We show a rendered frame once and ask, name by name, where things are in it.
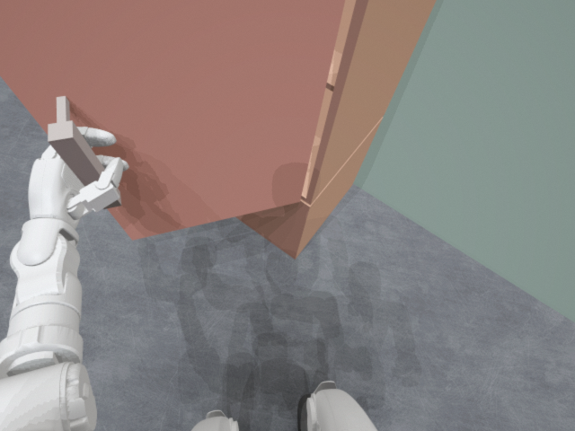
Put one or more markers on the robot left shin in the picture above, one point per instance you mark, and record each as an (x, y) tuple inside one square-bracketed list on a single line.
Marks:
[(215, 413)]

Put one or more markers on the cupboard door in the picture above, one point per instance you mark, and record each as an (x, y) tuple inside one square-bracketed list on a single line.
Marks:
[(214, 103)]

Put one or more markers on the handle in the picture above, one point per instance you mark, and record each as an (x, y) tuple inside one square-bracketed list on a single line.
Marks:
[(71, 146)]

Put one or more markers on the robot left forearm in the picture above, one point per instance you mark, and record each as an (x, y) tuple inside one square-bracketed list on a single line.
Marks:
[(44, 323)]

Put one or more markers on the left robot upper arm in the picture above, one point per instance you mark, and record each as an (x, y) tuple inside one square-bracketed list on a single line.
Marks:
[(54, 398)]

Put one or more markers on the left robot hand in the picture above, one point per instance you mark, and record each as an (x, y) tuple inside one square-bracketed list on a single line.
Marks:
[(53, 184)]

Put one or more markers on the robot shin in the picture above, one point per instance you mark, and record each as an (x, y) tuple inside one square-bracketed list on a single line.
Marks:
[(323, 386), (215, 413)]

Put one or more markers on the robot right shin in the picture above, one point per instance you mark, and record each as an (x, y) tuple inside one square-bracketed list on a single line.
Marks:
[(323, 386)]

